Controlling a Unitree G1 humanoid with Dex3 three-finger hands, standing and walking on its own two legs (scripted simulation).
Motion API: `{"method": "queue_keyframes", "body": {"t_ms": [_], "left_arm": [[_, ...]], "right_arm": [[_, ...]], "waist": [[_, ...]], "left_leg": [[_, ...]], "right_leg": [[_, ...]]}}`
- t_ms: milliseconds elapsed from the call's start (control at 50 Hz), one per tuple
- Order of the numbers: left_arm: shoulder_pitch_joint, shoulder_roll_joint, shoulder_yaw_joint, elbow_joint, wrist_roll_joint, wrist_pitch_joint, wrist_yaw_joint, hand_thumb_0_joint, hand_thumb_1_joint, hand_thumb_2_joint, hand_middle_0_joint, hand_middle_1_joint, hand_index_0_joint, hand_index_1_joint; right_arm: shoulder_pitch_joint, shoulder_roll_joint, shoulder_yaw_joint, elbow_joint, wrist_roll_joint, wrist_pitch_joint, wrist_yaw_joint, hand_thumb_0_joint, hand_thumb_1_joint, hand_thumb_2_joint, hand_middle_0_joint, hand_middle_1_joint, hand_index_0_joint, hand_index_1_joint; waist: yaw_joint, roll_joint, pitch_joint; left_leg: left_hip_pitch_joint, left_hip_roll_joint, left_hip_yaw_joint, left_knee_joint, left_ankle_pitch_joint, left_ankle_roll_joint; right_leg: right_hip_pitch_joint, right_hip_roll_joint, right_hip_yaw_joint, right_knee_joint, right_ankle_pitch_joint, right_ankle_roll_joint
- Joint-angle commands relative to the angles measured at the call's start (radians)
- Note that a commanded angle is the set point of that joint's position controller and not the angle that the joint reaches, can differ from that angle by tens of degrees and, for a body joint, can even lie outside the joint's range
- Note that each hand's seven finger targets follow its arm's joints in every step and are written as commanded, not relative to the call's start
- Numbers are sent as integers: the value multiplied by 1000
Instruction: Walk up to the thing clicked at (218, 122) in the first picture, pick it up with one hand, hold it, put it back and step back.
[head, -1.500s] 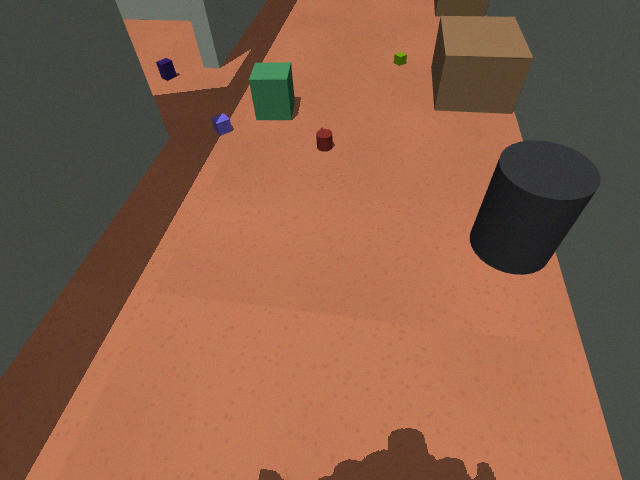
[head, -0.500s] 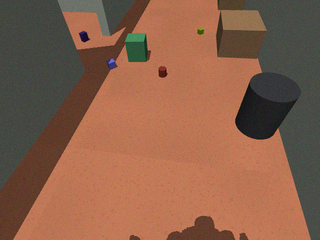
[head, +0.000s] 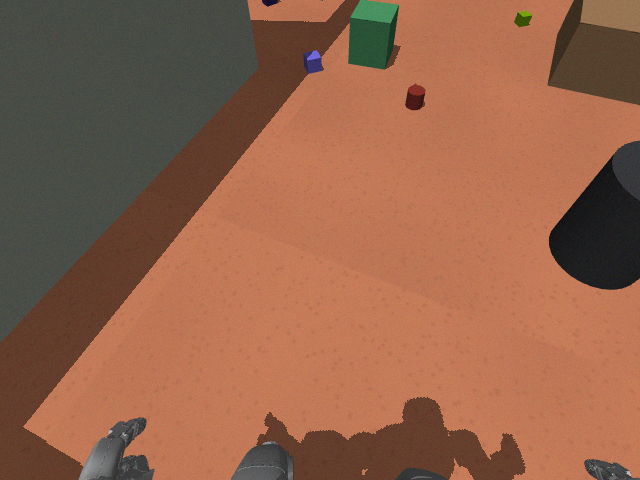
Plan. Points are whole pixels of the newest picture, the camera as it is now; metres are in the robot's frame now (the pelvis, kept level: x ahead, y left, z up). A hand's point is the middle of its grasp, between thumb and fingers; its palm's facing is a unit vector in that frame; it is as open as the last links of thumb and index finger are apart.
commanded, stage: walk up
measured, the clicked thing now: (312, 62) +2.09 +0.04 -0.73
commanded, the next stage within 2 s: stand in 1.72 s
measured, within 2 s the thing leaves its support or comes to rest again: neither
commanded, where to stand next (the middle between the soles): +0.06 +0.01 m, yaw +28 degrees
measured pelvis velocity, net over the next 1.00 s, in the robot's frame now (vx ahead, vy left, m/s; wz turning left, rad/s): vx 0.01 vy -0.01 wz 0.48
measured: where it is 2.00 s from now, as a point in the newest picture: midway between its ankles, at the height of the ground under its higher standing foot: outside the picture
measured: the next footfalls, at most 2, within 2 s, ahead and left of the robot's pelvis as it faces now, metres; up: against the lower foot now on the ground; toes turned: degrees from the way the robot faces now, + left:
left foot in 0.10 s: +0.05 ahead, +0.16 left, +0.00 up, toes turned +7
right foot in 0.44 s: +0.11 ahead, -0.13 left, +0.00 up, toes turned +13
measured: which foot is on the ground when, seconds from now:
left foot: up 0.00-0.08, down 0.10-0.46, up 0.48-0.78, down 0.80-1.00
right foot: down 0.00-0.10, up 0.12-0.42, down 0.44-0.82, up 0.84-1.00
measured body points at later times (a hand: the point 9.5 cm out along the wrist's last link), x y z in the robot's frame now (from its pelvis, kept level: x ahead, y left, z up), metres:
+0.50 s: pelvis +0.02 -0.02 -0.03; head +0.06 -0.01 +0.42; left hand +0.01 +0.32 -0.13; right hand +0.21 -0.31 -0.13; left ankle +0.01 +0.14 -0.72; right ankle +0.07 -0.14 -0.74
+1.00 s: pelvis +0.01 -0.01 -0.02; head +0.03 +0.03 +0.43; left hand -0.08 +0.31 -0.14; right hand +0.24 -0.24 -0.11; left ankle -0.01 +0.11 -0.73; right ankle +0.08 -0.15 -0.71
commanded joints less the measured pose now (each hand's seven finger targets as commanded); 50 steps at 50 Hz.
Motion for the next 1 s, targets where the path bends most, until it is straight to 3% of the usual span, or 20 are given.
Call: {"method": "queue_keyframes", "body": {"t_ms": [0,60,100,120,200,300,400,420,440,460,480,560,640,740,760,800,820,840,900,980], "left_arm": [[16,282,84,-109,-7,-4,-4,0,900,900,-200,-300,-200,-300],[8,221,71,-130,-23,22,-8,0,900,900,-200,-300,-200,-300],[34,138,46,-167,-25,37,-12,0,900,900,-200,-300,-200,-300],[-11,225,66,-167,-27,32,-3,0,900,900,-200,-300,-200,-300],[89,217,67,-110,-42,19,-2,0,900,900,-200,-300,-200,-300],[50,182,62,-131,-43,11,5,0,900,900,-200,-300,-200,-300],[193,178,71,-70,-42,-18,27,0,900,900,-200,-300,-200,-300],[222,230,84,-69,-30,-26,33,0,900,900,-200,-300,-200,-300],[223,315,97,-81,-17,-36,38,0,900,900,-200,-300,-200,-300],[139,347,100,-109,-15,-39,32,0,900,900,-200,-300,-200,-300],[55,379,103,-125,-21,-39,33,0,900,900,-200,-300,-200,-300],[75,266,73,-93,-25,-56,40,0,900,900,-200,-300,-200,-300],[157,282,78,-99,-12,-59,32,0,900,900,-200,-300,-200,-300],[121,275,63,-121,-39,-37,25,0,900,900,-200,-300,-200,-300],[139,231,46,-119,-43,-32,26,0,900,900,-200,-300,-200,-300],[161,116,13,-139,-57,-18,25,0,900,900,-200,-300,-200,-300],[128,215,40,-109,-55,-7,45,0,900,900,-200,-300,-200,-300],[113,242,41,-95,-53,-9,44,0,900,900,-200,-300,-200,-300],[176,218,44,-42,-58,-10,35,0,900,900,-200,-300,-200,-300],[162,202,37,-7,-50,-23,38,0,900,900,-200,-300,-200,-300]], "right_arm": [[74,-139,-43,-64,2,-44,-12,0,-900,-900,200,300,200,300],[207,-184,-63,-19,-4,-73,-40,0,-900,-900,200,300,200,300],[152,-365,-88,-91,-26,-95,-61,0,-900,-900,200,300,200,300],[123,-405,-97,-94,-1,-98,-65,0,-900,-900,200,300,200,300],[73,-244,-46,-119,4,-108,-87,0,-900,-900,200,300,200,300],[121,-249,-43,-145,-5,-102,-81,0,-900,-900,200,300,200,300],[16,-225,-28,-196,8,-64,-72,0,-900,-900,200,300,200,300],[9,-176,-13,-211,17,-60,-73,0,-900,-900,200,300,200,300],[-1,-114,4,-223,27,-58,-75,0,-900,-900,200,300,200,300],[45,-139,-5,-202,17,-51,-90,0,-900,-900,200,300,200,300],[84,-182,-17,-178,13,-54,-97,0,-900,-900,200,300,200,300],[73,-186,-26,-111,16,-56,-52,0,-900,-900,200,300,200,300],[28,-154,-16,-117,9,-60,-27,0,-900,-900,200,300,200,300],[93,-135,-22,-67,8,-85,-34,0,-900,-900,200,300,200,300],[121,-149,-28,-49,2,-94,-42,0,-900,-900,200,300,200,300],[84,-272,-46,-88,-22,-106,-55,0,-900,-900,200,300,200,300],[70,-328,-52,-84,0,-102,-57,0,-900,-900,200,300,200,300],[16,-301,-47,-82,1,-98,-59,0,-900,-900,200,300,200,300],[-29,-204,-6,-84,7,-106,-66,0,-900,-900,200,300,200,300],[-24,-212,-6,-67,7,-98,-56,0,-900,-900,200,300,200,300]], "waist": [[34,-201,-161],[-34,-29,-170],[-4,261,-126],[-25,255,-90],[17,203,-139],[-17,195,-165],[57,158,-208],[79,44,-218],[88,-171,-171],[47,-197,-154],[17,-263,-138],[22,-137,-65],[70,-204,-100],[11,-147,-179],[-4,-66,-198],[18,267,-204],[-19,208,-192],[1,177,-125],[36,174,-118],[13,199,-169]], "left_leg": [[69,-34,98,-177,19,-3],[338,-87,91,-399,189,31],[276,318,-657,-567,261,231],[201,371,-733,-597,211,327],[280,156,-279,-400,509,217],[163,138,-296,-356,649,229],[6,39,-256,-163,508,162],[-64,-21,-231,-61,380,113],[-211,-162,-119,136,106,54],[-245,-138,-101,269,-230,38],[-239,-81,-123,368,-260,28],[-173,-72,-89,283,-48,21],[-151,-65,-13,40,-62,3],[185,-104,73,-339,167,19],[263,-108,37,-407,198,34],[353,227,-549,-489,307,174],[182,302,-607,-520,202,299],[94,284,-592,-525,152,319],[156,140,-326,-431,361,202],[108,127,-302,-402,394,200]], "right_leg": [[78,-227,129,-61,204,-165],[-132,-134,36,234,35,-73],[-412,50,162,563,-342,22],[-355,-2,274,592,-335,15],[-340,-18,261,494,-171,4],[-190,46,188,359,-181,14],[68,114,137,19,21,-22],[116,22,268,-72,6,-61],[129,-209,567,-190,13,-121],[56,-378,726,-262,7,-226],[17,-447,852,-296,42,-323],[-10,-170,349,-148,116,-162],[99,-169,299,-132,136,-191],[-23,-181,209,86,285,-150],[-64,-148,171,213,243,-109],[-365,31,136,453,-295,14],[-250,-6,246,463,-370,7],[-218,-22,256,469,-342,4],[-236,-17,251,387,-205,-1],[-91,27,191,234,-198,4]]}}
